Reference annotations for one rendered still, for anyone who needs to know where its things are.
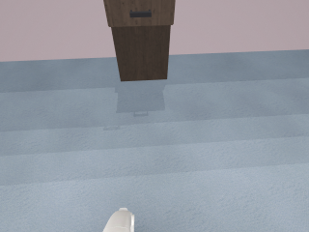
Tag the drawer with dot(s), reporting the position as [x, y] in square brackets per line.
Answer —
[118, 12]

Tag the cabinet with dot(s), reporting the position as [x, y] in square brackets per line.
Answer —
[142, 52]

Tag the handle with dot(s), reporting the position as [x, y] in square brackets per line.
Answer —
[140, 13]

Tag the robot left thigh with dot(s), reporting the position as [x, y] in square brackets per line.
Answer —
[120, 221]

